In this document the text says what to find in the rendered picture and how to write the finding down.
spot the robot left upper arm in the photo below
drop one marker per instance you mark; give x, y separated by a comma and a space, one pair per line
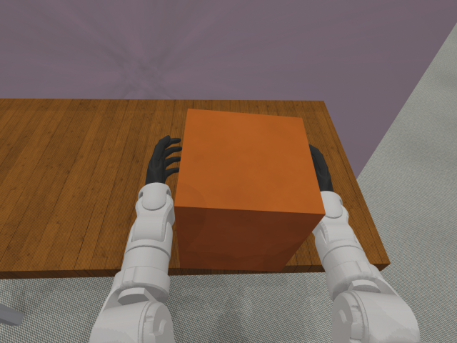
142, 322

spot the carton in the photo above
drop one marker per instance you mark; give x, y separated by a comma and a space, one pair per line
247, 195

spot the right robot hand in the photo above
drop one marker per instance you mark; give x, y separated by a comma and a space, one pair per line
321, 169

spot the robot right forearm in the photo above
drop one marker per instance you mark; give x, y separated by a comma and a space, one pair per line
341, 255

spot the robot right upper arm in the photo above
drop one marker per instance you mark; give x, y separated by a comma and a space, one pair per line
369, 317

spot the table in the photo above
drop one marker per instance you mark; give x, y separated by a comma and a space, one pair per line
71, 171

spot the left robot hand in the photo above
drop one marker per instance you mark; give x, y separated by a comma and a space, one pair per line
156, 172

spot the robot left forearm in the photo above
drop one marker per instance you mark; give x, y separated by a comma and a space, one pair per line
144, 272

